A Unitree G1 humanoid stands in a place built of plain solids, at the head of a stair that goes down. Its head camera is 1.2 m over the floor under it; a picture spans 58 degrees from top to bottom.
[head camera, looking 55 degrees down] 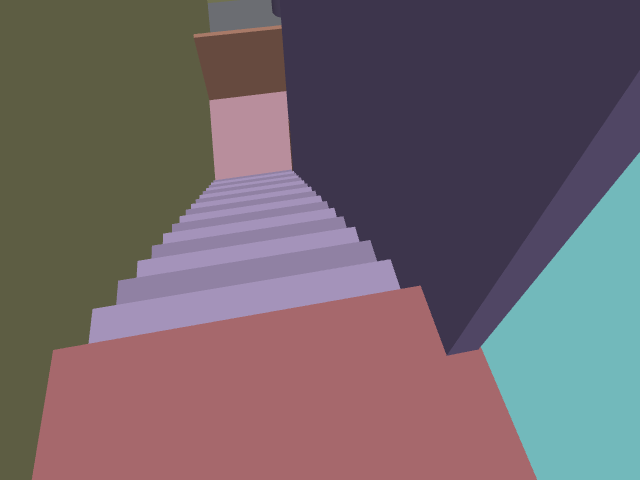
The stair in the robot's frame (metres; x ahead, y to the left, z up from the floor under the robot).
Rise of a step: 0.20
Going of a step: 0.23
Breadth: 1.10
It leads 11 degrees to the left of straight ahead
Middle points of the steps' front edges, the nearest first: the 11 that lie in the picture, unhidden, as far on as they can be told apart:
0.56 0.23 0.00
0.79 0.27 -0.20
1.02 0.31 -0.40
1.24 0.36 -0.60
1.47 0.40 -0.80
1.70 0.45 -1.01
1.93 0.49 -1.21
2.16 0.54 -1.41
2.38 0.58 -1.61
2.61 0.62 -1.81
2.84 0.67 -2.01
